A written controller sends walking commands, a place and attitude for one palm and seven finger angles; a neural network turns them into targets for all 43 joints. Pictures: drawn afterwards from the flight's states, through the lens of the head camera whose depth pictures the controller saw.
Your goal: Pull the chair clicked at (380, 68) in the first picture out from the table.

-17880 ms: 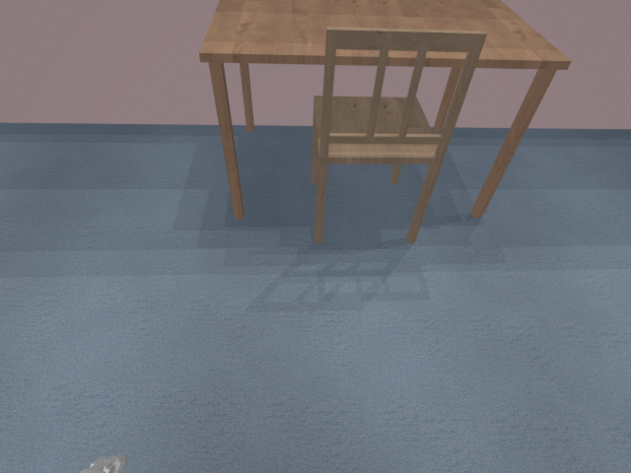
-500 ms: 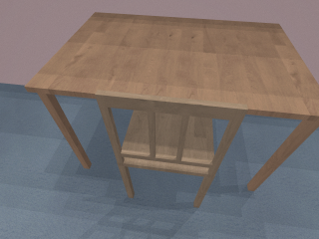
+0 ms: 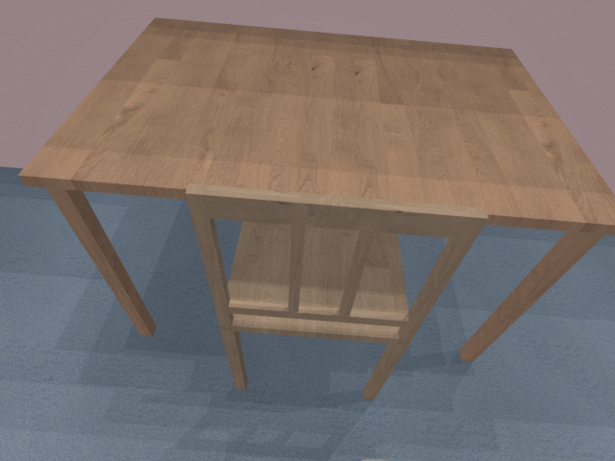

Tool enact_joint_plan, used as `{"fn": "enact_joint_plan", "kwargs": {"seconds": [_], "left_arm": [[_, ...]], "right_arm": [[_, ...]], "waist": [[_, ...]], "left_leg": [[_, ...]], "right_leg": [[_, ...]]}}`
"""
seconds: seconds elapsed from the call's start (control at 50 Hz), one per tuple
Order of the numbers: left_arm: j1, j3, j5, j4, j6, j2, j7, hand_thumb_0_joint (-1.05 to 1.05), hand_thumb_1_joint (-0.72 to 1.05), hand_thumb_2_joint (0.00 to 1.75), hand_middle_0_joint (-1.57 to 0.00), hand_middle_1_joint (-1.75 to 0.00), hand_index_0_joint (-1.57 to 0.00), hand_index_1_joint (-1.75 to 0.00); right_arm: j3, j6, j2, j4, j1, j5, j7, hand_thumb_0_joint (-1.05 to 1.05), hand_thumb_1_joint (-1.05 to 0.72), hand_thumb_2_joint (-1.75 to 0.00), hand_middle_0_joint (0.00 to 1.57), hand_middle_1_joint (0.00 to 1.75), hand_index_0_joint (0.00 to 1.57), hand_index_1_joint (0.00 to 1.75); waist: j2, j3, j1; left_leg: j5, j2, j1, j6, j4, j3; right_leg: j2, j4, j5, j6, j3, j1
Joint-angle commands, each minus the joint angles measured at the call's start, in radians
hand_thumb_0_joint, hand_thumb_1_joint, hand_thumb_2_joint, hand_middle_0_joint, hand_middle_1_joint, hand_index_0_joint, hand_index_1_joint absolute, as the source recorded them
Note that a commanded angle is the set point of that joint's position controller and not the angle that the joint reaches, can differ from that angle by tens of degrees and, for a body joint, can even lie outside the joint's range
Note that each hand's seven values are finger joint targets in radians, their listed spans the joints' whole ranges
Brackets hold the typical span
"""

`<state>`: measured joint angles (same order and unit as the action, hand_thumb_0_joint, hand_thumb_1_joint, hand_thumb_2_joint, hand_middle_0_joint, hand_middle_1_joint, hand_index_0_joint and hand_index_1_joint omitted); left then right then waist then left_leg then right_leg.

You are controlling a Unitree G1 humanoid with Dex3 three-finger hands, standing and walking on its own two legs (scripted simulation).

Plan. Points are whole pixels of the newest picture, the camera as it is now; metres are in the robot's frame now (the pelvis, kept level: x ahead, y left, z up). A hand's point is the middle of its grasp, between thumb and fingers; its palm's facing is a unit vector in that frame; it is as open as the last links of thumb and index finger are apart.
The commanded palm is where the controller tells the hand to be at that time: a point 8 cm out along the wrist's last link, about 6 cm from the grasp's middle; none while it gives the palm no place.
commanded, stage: come to a stop and stand still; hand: left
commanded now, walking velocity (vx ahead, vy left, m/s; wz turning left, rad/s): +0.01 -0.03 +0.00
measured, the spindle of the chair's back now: (295, 271) +0.45 +0.04 -0.09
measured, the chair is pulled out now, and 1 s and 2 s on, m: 0.00 0.00 0.00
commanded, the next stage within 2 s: look again from close up in 0.90 s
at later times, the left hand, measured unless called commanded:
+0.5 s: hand out of the picture +0.01 +0.11 -0.17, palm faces +0.05 -0.97 -0.24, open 7.3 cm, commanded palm none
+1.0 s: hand out of the picture -0.06 +0.06 -0.17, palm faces +0.09 -0.98 -0.18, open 7.4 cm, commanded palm none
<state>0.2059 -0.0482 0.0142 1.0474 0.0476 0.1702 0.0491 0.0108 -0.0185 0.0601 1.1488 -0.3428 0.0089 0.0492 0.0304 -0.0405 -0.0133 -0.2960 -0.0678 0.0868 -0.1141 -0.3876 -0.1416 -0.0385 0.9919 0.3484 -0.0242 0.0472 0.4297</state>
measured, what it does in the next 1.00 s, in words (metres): steps on the spot: right foot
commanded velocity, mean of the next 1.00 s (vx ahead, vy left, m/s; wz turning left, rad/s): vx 0.00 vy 0.00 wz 0.00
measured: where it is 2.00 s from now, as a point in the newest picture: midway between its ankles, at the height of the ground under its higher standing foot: outside the picture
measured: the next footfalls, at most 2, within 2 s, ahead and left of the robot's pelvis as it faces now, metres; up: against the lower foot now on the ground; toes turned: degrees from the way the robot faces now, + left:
right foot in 0.18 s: +0.03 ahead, -0.18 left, +0.00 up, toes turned -2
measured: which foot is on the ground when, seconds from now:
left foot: down 0.00-1.00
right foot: up 0.00-0.16, down 0.18-1.00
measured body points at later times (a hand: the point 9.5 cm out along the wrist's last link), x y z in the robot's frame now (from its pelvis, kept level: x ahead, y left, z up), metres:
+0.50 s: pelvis -0.01 -0.07 +0.00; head -0.03 -0.09 +0.45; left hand +0.01 +0.16 -0.15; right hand +0.02 -0.30 -0.17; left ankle -0.05 +0.04 -0.74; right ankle -0.01 -0.18 -0.74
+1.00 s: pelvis -0.03 -0.09 +0.00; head -0.03 -0.10 +0.45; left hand -0.07 +0.12 -0.15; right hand -0.07 -0.29 -0.17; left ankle -0.05 +0.04 -0.74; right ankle -0.01 -0.18 -0.74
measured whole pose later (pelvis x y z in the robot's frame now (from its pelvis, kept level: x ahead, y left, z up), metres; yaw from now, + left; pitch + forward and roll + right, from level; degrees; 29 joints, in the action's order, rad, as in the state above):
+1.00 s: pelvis -0.03 -0.09 +0.00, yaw +2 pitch -1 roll +0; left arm 0.38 0.01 0.01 1.11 -0.03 0.11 0.04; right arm 0.01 -0.01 0.12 1.18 -0.37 0.00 0.01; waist -0.02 0.00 0.00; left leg -0.25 0.04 0.14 0.02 -0.41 -0.07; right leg 0.00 0.43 0.21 0.05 -0.09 0.20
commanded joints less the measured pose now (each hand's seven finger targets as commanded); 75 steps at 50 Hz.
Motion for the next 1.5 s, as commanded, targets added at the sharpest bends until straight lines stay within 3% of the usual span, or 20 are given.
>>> {"fn": "enact_joint_plan", "kwargs": {"seconds": [0.0, 0.06, 0.08, 0.1, 0.12, 0.14, 0.16, 0.18, 0.2, 0.22, 0.26, 0.3, 0.32, 0.42, 0.56, 0.62, 0.82, 1.08, 1.2, 1.48], "left_arm": [[0.025, -0.006, 0.001, -0.044, -0.007, 0.043, -0.004, 0.00, 0.90, 0.90, -0.20, -0.30, -0.20, -0.30], [0.000, 0.002, 0.004, -0.060, -0.012, 0.031, -0.006, 0.00, 0.90, 0.90, -0.20, -0.30, -0.20, -0.30], [0.043, 0.009, 0.011, 0.016, -0.030, 0.081, 0.010, 0.00, 0.90, 0.90, -0.20, -0.30, -0.20, -0.30], [0.098, 0.009, 0.008, 0.000, -0.044, 0.080, 0.008, 0.00, 0.90, 0.90, -0.20, -0.30, -0.20, -0.30], [0.121, 0.013, 0.007, -0.026, -0.052, 0.044, 0.002, 0.00, 0.90, 0.90, -0.20, -0.30, -0.20, -0.30], [0.129, 0.016, 0.003, -0.022, -0.064, 0.043, 0.004, 0.00, 0.90, 0.90, -0.20, -0.30, -0.20, -0.30], [0.112, 0.014, -0.002, -0.028, -0.065, 0.078, 0.006, 0.00, 0.90, 0.90, -0.20, -0.30, -0.20, -0.30], [0.092, 0.023, -0.007, -0.043, -0.059, 0.077, 0.002, 0.00, 0.90, 0.90, -0.20, -0.30, -0.20, -0.30], [0.085, 0.028, -0.005, -0.051, -0.055, 0.075, -0.003, 0.00, 0.90, 0.90, -0.20, -0.30, -0.20, -0.30], [0.109, 0.026, 0.001, -0.042, -0.055, 0.072, -0.001, 0.00, 0.90, 0.90, -0.20, -0.30, -0.20, -0.30], [0.139, 0.023, 0.000, -0.024, -0.068, 0.073, 0.007, 0.00, 0.90, 0.90, -0.20, -0.30, -0.20, -0.30], [0.120, 0.028, -0.003, -0.023, -0.076, 0.080, 0.006, 0.00, 0.90, 0.90, -0.20, -0.30, -0.20, -0.30], [0.111, 0.034, -0.003, -0.028, -0.074, 0.070, 0.005, 0.00, 0.90, 0.90, -0.20, -0.30, -0.20, -0.30], [0.110, 0.042, 0.000, -0.033, -0.080, 0.087, -0.001, 0.00, 0.90, 0.90, -0.20, -0.30, -0.20, -0.30], [0.147, 0.041, 0.000, -0.032, -0.089, 0.104, -0.001, 0.00, 0.90, 0.90, -0.20, -0.30, -0.20, -0.30], [0.162, 0.040, 0.000, -0.026, -0.090, 0.101, -0.002, 0.00, 0.90, 0.90, -0.20, -0.30, -0.20, -0.30], [0.213, 0.041, -0.003, 0.017, -0.097, 0.075, -0.001, 0.00, 0.90, 0.90, -0.20, -0.30, -0.20, -0.30], [0.241, 0.047, -0.006, 0.053, -0.099, 0.038, 0.001, 0.00, 0.90, 0.90, -0.20, -0.30, -0.20, -0.30], [0.234, 0.047, -0.005, 0.055, -0.093, 0.035, 0.001, 0.00, 0.90, 0.90, -0.20, -0.30, -0.20, -0.30], [0.242, 0.047, -0.001, 0.059, -0.091, 0.025, 0.000, 0.00, 0.90, 0.90, -0.20, -0.30, -0.20, -0.30]], "right_arm": [[-0.031, -0.012, 0.141, -0.030, -0.063, 0.005, 0.014, 0.00, -0.90, -0.90, 0.20, 0.30, 0.20, 0.30], [-0.038, -0.010, 0.145, -0.026, -0.067, 0.007, 0.008, 0.00, -0.90, -0.90, 0.20, 0.30, 0.20, 0.30], [-0.060, -0.015, 0.261, -0.056, -0.061, 0.008, -0.008, 0.00, -0.90, -0.90, 0.20, 0.30, 0.20, 0.30], [-0.061, -0.015, 0.275, -0.085, -0.027, 0.010, -0.014, 0.00, -0.90, -0.90, 0.20, 0.30, 0.20, 0.30], [-0.051, -0.025, 0.208, -0.106, -0.054, 0.008, -0.011, 0.00, -0.90, -0.90, 0.20, 0.30, 0.20, 0.30], [-0.050, -0.028, 0.205, -0.103, -0.056, 0.007, -0.010, 0.00, -0.90, -0.90, 0.20, 0.30, 0.20, 0.30], [-0.046, -0.024, 0.184, -0.111, -0.060, 0.000, -0.005, 0.00, -0.90, -0.90, 0.20, 0.30, 0.20, 0.30], [-0.039, -0.022, 0.166, -0.121, -0.056, 0.005, -0.001, 0.00, -0.90, -0.90, 0.20, 0.30, 0.20, 0.30], [-0.030, -0.018, 0.148, -0.123, -0.042, 0.010, 0.000, 0.00, -0.90, -0.90, 0.20, 0.30, 0.20, 0.30], [-0.035, -0.015, 0.159, -0.119, -0.043, 0.008, -0.001, 0.00, -0.90, -0.90, 0.20, 0.30, 0.20, 0.30], [-0.042, -0.015, 0.188, -0.121, -0.066, 0.003, -0.001, 0.00, -0.90, -0.90, 0.20, 0.30, 0.20, 0.30], [-0.043, -0.010, 0.189, -0.131, -0.059, -0.001, -0.004, 0.00, -0.90, -0.90, 0.20, 0.30, 0.20, 0.30], [-0.043, -0.005, 0.192, -0.130, -0.047, 0.001, -0.006, 0.00, -0.90, -0.90, 0.20, 0.30, 0.20, 0.30], [-0.035, 0.007, 0.182, -0.126, -0.005, 0.003, -0.024, 0.00, -0.90, -0.90, 0.20, 0.30, 0.20, 0.30], [-0.030, 0.016, 0.182, -0.106, 0.003, 0.002, -0.037, 0.00, -0.90, -0.90, 0.20, 0.30, 0.20, 0.30], [-0.025, 0.016, 0.180, -0.091, -0.004, 0.001, -0.039, 0.00, -0.90, -0.90, 0.20, 0.30, 0.20, 0.30], [-0.014, 0.006, 0.149, -0.025, -0.057, -0.002, -0.036, 0.00, -0.90, -0.90, 0.20, 0.30, 0.20, 0.30], [-0.007, -0.009, 0.119, 0.020, -0.096, -0.006, -0.027, 0.00, -0.90, -0.90, 0.20, 0.30, 0.20, 0.30], [-0.010, -0.007, 0.110, 0.019, -0.084, -0.007, -0.024, 0.00, -0.90, -0.90, 0.20, 0.30, 0.20, 0.30], [-0.013, -0.011, 0.120, 0.005, -0.069, -0.008, -0.023, 0.00, -0.90, -0.90, 0.20, 0.30, 0.20, 0.30]], "waist": [[-0.146, -0.059, -0.001], [-0.161, -0.048, -0.012], [-0.002, 0.014, -0.015], [-0.059, 0.074, 0.025], [-0.002, 0.118, 0.023], [-0.024, 0.152, 0.021], [-0.093, 0.148, 0.003], [-0.210, 0.092, -0.004], [-0.268, 0.021, 0.007], [-0.252, 0.024, 0.005], [-0.109, 0.091, 0.003], [0.020, 0.080, -0.011], [0.037, 0.036, -0.013], [0.022, -0.060, -0.013], [0.025, -0.068, -0.009], [-0.023, -0.071, -0.005], [-0.028, -0.071, 0.007], [-0.019, -0.045, 0.017], [-0.031, -0.093, 0.019], [-0.026, -0.064, 0.018]], "left_leg": [[0.642, 0.312, 0.033, -0.005, 0.084, 0.201], [0.630, 0.303, 0.020, -0.018, 0.070, 0.195], [0.900, 0.331, 0.004, -0.003, -0.089, 0.230], [0.964, 0.291, -0.057, 0.040, -0.128, 0.194], [0.841, 0.262, 0.029, 0.104, -0.134, 0.179], [0.704, 0.209, 0.072, 0.122, -0.151, 0.162], [0.520, 0.176, 0.107, 0.139, -0.116, 0.152], [0.439, 0.165, 0.108, 0.143, -0.054, 0.151], [0.420, 0.174, 0.144, 0.136, -0.022, 0.176], [0.536, 0.184, 0.117, 0.133, -0.043, 0.180], [0.703, 0.189, 0.038, 0.115, -0.112, 0.164], [0.484, 0.181, 0.049, 0.103, -0.088, 0.150], [0.345, 0.175, 0.064, 0.099, -0.063, 0.152], [0.070, 0.151, 0.078, 0.091, 0.002, 0.145], [0.015, 0.139, 0.062, 0.099, 0.006, 0.133], [0.015, 0.141, 0.066, 0.101, 0.016, 0.130], [0.036, 0.144, 0.111, 0.103, 0.037, 0.133], [0.106, 0.161, 0.115, 0.098, 0.055, 0.137], [0.092, 0.165, 0.120, 0.097, 0.069, 0.137], [0.104, 0.168, 0.094, 0.087, 0.078, 0.151]], "right_leg": [[-0.023, -0.012, -0.014, -0.006, -0.002, 0.059], [-0.027, -0.166, 0.002, -0.001, -0.043, -0.002], [-0.041, -0.193, 0.008, 0.006, -0.083, 0.013], [-0.033, -0.361, -0.062, 0.041, -0.097, -0.081], [-0.020, -0.419, -0.259, 0.054, -0.101, -0.229], [-0.049, -0.435, -0.474, 0.065, -0.047, -0.307], [-0.092, -0.403, -0.576, 0.088, 0.006, -0.313], [-0.093, -0.413, -0.488, 0.087, -0.013, -0.262], [-0.077, -0.437, -0.365, 0.076, -0.024, -0.226], [-0.054, -0.426, -0.356, 0.071, -0.025, -0.210], [-0.059, -0.432, -0.514, 0.066, -0.040, -0.254], [-0.083, -0.456, -0.592, 0.069, -0.026, -0.255], [-0.090, -0.481, -0.536, 0.069, -0.014, -0.226], [-0.095, -0.599, -0.268, 0.069, 0.041, -0.148], [-0.098, -0.706, -0.034, 0.073, 0.073, -0.116], [-0.094, -0.723, 0.002, 0.074, 0.067, -0.112], [-0.091, -0.726, -0.013, 0.075, 0.046, -0.155], [-0.086, -0.663, -0.191, 0.074, 0.002, -0.213], [-0.077, -0.667, -0.165, 0.072, -0.005, -0.180], [-0.076, -0.652, -0.183, 0.063, -0.013, -0.184]]}}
